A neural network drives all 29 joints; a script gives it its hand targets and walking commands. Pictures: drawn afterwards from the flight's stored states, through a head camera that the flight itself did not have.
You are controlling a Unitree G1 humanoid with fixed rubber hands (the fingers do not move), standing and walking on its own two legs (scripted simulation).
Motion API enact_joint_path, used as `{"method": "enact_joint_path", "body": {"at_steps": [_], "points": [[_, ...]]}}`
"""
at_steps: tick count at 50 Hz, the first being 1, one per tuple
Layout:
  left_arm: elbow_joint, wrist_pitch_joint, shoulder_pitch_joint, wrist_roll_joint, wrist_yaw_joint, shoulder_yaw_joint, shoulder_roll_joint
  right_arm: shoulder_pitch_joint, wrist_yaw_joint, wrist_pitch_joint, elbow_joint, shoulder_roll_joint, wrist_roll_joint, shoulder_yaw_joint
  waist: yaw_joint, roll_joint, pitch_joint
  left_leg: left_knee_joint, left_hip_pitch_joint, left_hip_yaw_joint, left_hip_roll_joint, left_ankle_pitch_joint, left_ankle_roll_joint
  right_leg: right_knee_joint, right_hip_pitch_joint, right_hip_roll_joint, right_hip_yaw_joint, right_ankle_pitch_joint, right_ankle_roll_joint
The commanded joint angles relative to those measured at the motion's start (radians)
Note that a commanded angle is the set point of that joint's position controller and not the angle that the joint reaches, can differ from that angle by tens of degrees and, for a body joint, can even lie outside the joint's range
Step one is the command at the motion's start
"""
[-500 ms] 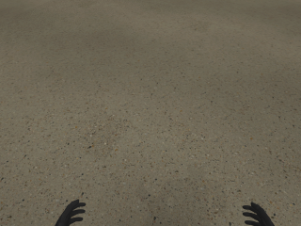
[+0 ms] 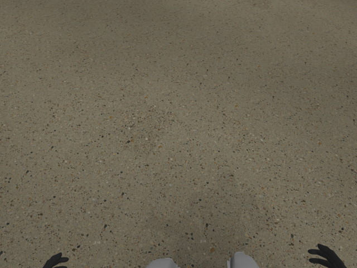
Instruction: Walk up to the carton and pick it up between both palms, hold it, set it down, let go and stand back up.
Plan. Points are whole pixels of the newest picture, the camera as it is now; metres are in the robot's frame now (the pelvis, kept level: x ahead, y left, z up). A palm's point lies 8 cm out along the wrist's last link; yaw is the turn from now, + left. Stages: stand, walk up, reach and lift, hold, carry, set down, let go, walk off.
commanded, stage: walk up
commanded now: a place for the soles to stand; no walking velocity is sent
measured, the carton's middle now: out of the picture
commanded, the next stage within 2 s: none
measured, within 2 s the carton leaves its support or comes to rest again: neither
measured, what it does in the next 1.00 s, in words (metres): steps to the left: right foot, then left foot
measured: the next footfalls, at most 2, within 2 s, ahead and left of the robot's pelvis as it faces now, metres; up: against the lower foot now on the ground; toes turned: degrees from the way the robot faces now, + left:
right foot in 0.18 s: +0.06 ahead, -0.08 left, +0.01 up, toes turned +3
left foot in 0.40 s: -0.03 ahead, +0.39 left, +0.00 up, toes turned -8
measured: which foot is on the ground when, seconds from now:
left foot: down 0.00-0.18, up 0.20-0.38, down 0.40-0.72, up 0.74-0.90, down 0.92-1.00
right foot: up 0.00-0.16, down 0.18-0.42, up 0.44-0.74, down 0.76-0.92, up 0.94-1.00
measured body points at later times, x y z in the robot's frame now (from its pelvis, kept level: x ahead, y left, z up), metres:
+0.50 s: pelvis -0.12 +0.31 -0.04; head -0.06 +0.36 +0.40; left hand -0.02 +0.64 -0.17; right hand +0.02 +0.01 -0.10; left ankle -0.07 +0.40 -0.70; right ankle -0.03 +0.01 -0.67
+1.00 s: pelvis -0.29 +0.58 -0.03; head -0.20 +0.63 +0.41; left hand -0.16 +0.90 -0.17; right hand -0.16 +0.28 -0.10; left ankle -0.21 +0.68 -0.70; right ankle -0.21 +0.31 -0.67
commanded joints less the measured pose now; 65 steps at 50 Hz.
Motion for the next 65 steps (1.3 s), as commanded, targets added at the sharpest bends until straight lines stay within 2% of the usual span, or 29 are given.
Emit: {"method": "enact_joint_path", "body": {"at_steps": [1, 5, 7, 8, 9, 11, 13, 15, 18, 21, 23, 24, 25, 27, 32, 35, 36, 37, 39, 40, 42, 44, 47, 48, 49, 51, 53, 59, 65], "points": [[0.007, 0.002, -0.038, -0.031, 0.051, 0.021, 0.164, 0.126, -0.033, -0.033, -0.061, -0.28, -0.053, -0.093, -0.127, 0.211, -0.17, -0.534, 0.278, -0.348, 0.227, 1.024, -0.209, 0.336, -0.284, 0.181, 0.053, -0.217, -0.048], [0.132, 0.033, 0.305, -0.007, 0.067, 0.058, 0.249, -0.127, -0.046, -0.004, -0.15, -0.257, -0.033, -0.093, 0.043, 0.361, -0.191, -0.553, 0.197, -0.063, 0.04, 1.319, -0.55, 0.19, 0.059, 0.238, -0.036, -0.183, -0.042], [0.24, 0.031, 0.839, -0.013, 0.088, 0.106, 0.333, -0.47, -0.048, 0.013, -0.261, -0.27, -0.027, -0.112, 0.373, 0.329, -0.182, -0.003, -0.035, 0.136, -0.181, 1.792, -0.768, -0.391, 0.462, 0.122, -0.169, -0.121, -0.195], [0.224, 0.008, 0.792, -0.035, 0.106, 0.139, 0.391, -0.474, -0.047, 0.009, -0.279, -0.206, -0.024, -0.088, 0.43, -0.282, -0.234, 0.82, -0.159, 0.058, -0.198, 0.97, -0.549, -0.713, 0.501, -0.21, 0.1, 0.275, -0.336], [0.125, -0.002, 0.441, -0.012, 0.128, 0.134, 0.386, -0.274, -0.056, -0.002, -0.251, -0.134, -0.038, -0.061, 0.232, -0.546, -0.31, 1.057, -0.5, -0.247, -0.088, -0.16, -0.31, -0.481, 0.577, -0.406, 0.549, 0.447, -0.413], [-0.021, -0.016, -0.1, 0.018, 0.112, 0.058, 0.24, 0.011, -0.045, 0.011, -0.123, -0.189, -0.067, -0.075, -0.073, -0.042, -0.214, 0.906, -0.271, -0.361, -0.053, -0.038, -0.173, -0.428, 0.18, -0.323, 0.366, 0.575, -0.262], [-0.035, -0.053, -0.254, 0.027, 0.097, 0.073, 0.324, -0.034, -0.031, 0.025, -0.13, -0.253, -0.035, -0.08, -0.088, -0.178, -0.063, 0.879, -0.145, -0.44, 0.025, -0.102, -0.089, -0.403, -0.142, -0.36, 0.466, 0.43, -0.298], [-0.005, -0.042, -0.255, 0.037, 0.068, 0.07, 0.317, -0.053, -0.002, 0.041, -0.114, -0.259, -0.046, -0.078, -0.078, -0.318, 0.028, 0.696, -0.143, -0.368, 0.028, -0.052, -0.101, -0.402, -0.185, -0.273, 0.308, 0.291, -0.263], [0.001, -0.032, -0.114, 0.05, 0.047, 0.081, 0.322, -0.02, 0.016, 0.004, -0.066, -0.259, -0.045, -0.057, -0.031, -0.229, -0.094, -0.124, -0.069, -0.307, 0.163, 0.004, -0.038, -0.21, 0.014, -0.21, 0.233, 0.385, -0.14], [0.034, -0.001, -0.014, 0.046, 0.036, 0.058, 0.256, 0.182, 0.006, -0.012, 0.036, -0.24, -0.049, -0.063, -0.105, -0.015, -0.268, -0.426, 0.326, -0.115, 0.062, 0.28, -0.077, 0.166, -0.135, 0.002, 0.032, 0.044, -0.054], [0.028, 0.014, 0.022, 0.025, 0.053, 0.011, 0.126, 0.125, -0.007, -0.016, -0.014, -0.411, -0.046, -0.089, -0.098, 0.507, -0.263, -0.53, 0.148, -0.549, 0.249, 0.509, -0.111, 0.525, -0.367, 0.216, 0.05, -0.325, -0.01], [0.012, 0.001, -0.096, 0.025, 0.069, 0.016, 0.198, 0.064, -0.027, -0.018, -0.007, -0.432, -0.029, -0.102, -0.109, 0.553, -0.169, -0.766, -0.035, -0.891, 0.298, 0.322, -0.103, 0.616, -0.327, 0.241, 0.169, -0.312, -0.041], [0.02, -0.009, -0.179, 0.027, 0.069, 0.022, 0.243, 0.011, -0.044, -0.014, -0.036, -0.404, -0.025, -0.108, -0.125, 0.438, -0.11, -0.794, -0.068, -0.96, 0.307, 0.228, -0.14, 0.601, -0.341, 0.208, 0.229, -0.239, -0.039], [0.116, 0.026, -0.09, -0.006, 0.059, 0.036, 0.243, -0.085, -0.056, -0.003, -0.059, -0.324, -0.036, -0.082, -0.057, 0.336, -0.076, -0.683, 0.01, -0.592, 0.203, 0.182, -0.281, 0.541, -0.306, 0.138, 0.244, -0.058, -0.028], [0.168, 0.034, 0.247, 0.011, 0.053, 0.047, 0.239, -0.132, -0.074, -0.011, -0.094, -0.247, -0.005, -0.084, 0.036, 0.339, -0.23, -0.647, 0.252, -0.362, 0.138, 0.829, -0.44, 0.369, -0.022, 0.242, 0.026, -0.12, 0.01], [0.279, 0.017, 0.821, -0.003, 0.062, 0.098, 0.326, -0.463, -0.079, 0.023, -0.226, -0.229, 0.02, -0.099, 0.388, 0.211, -0.273, 0.029, 0.031, -0.022, -0.161, 1.426, -0.75, -0.47, 0.491, 0.113, -0.146, -0.031, -0.186], [0.209, 0.005, 0.543, -0.021, 0.075, 0.112, 0.354, -0.353, -0.078, 0.025, -0.18, -0.167, 0.024, -0.082, 0.322, -0.442, -0.27, 0.834, -0.076, -0.059, -0.203, 0.455, -0.484, -0.63, 0.429, -0.153, 0.134, 0.369, -0.287], [0.068, 0.001, 0.192, 0.018, 0.094, 0.093, 0.32, -0.156, -0.087, 0.02, -0.151, -0.124, -0.008, -0.067, 0.129, -0.501, -0.318, 1.058, -0.293, -0.389, -0.078, -0.298, -0.256, -0.312, 0.296, -0.332, 0.604, 0.553, -0.364], [-0.106, 0.003, -0.44, 0.028, 0.068, 0.023, 0.197, 0.217, -0.084, 0.042, 0.035, -0.199, 0.006, -0.068, -0.213, -0.084, -0.131, 0.924, 0.049, -0.487, -0.084, -0.081, -0.09, -0.33, -0.258, -0.253, 0.371, 0.489, -0.258], [-0.093, -0.026, -0.526, 0.027, 0.07, 0.026, 0.228, 0.295, -0.095, 0.043, 0.024, -0.237, 0.016, -0.073, -0.285, -0.144, -0.07, 0.847, -0.021, -0.552, -0.008, -0.179, -0.05, -0.271, -0.21, -0.286, 0.425, 0.569, -0.22], [-0.034, -0.01, -0.335, 0.028, 0.061, 0.036, 0.269, 0.007, -0.072, 0.026, -0.049, -0.216, 0.004, -0.048, -0.116, -0.205, 0.051, 0.288, -0.056, -0.454, 0.102, -0.211, -0.017, -0.233, -0.277, -0.238, 0.465, 0.492, -0.18], [-0.026, 0.023, -0.151, 0.028, 0.041, 0.022, 0.246, 0.055, -0.05, -0.01, 0.006, -0.193, -0.005, -0.017, -0.063, -0.167, -0.119, -0.487, 0.031, -0.326, 0.152, 0.115, -0.031, -0.002, 0.059, -0.03, 0.225, 0.502, -0.073], [0.087, 0.057, 0.109, 0.025, 0.01, -0.017, 0.118, 0.064, -0.067, -0.043, 0.059, -0.198, -0.017, -0.038, 0.008, 0.113, -0.302, -0.345, 0.348, -0.231, 0.075, 0.665, -0.135, 0.349, -0.217, 0.221, 0.148, -0.227, -0.033], [0.054, 0.065, 0.07, 0.039, 0.007, -0.016, 0.105, 0.102, -0.074, -0.042, 0.047, -0.347, -0.014, -0.057, -0.04, 0.358, -0.371, -0.481, 0.282, -0.605, 0.313, 0.77, -0.117, 0.478, -0.287, 0.307, 0.178, -0.286, -0.005], [0.047, 0.057, -0.044, 0.05, 0.017, -0.001, 0.173, 0.007, -0.085, -0.04, 0.015, -0.43, 0.005, -0.077, -0.083, 0.461, -0.315, -0.694, 0.063, -0.952, 0.418, 0.378, -0.028, 0.551, -0.223, 0.286, 0.318, -0.284, 0.009], [0.11, 0.051, -0.089, 0.033, 0.01, 0.028, 0.264, -0.071, -0.094, -0.049, -0.019, -0.343, -0.014, -0.059, -0.04, 0.25, -0.153, -0.689, 0.033, -0.835, 0.336, 0.158, -0.089, 0.502, -0.232, 0.223, 0.344, -0.117, 0.016], [0.151, 0.07, 0.035, 0.012, 0.003, 0.022, 0.235, -0.154, -0.1, -0.043, -0.019, -0.296, -0.012, -0.035, 0.018, 0.281, -0.188, -0.578, 0.157, -0.595, 0.247, 0.188, -0.154, 0.491, -0.264, 0.215, 0.312, -0.031, 0.002], [0.169, 0.106, 0.139, 0.048, -0.045, 0.026, 0.243, -0.042, -0.127, -0.06, 0.022, -0.257, 0.003, -0.041, 0.016, 0.135, -0.269, -0.685, 0.334, -0.533, 0.233, -0.053, -0.228, 0.5, -0.199, 0.274, 0.253, 0.083, 0.024], [0.21, 0.139, 0.302, 0.054, -0.096, 0.048, 0.233, -0.105, -0.133, -0.052, 0.009, -0.246, -0.009, -0.05, 0.079, 0.297, -0.246, -0.84, 0.157, -0.34, 0.176, -0.15, -0.272, 0.416, 0.054, 0.299, 0.067, 0.018, 0.015]]}}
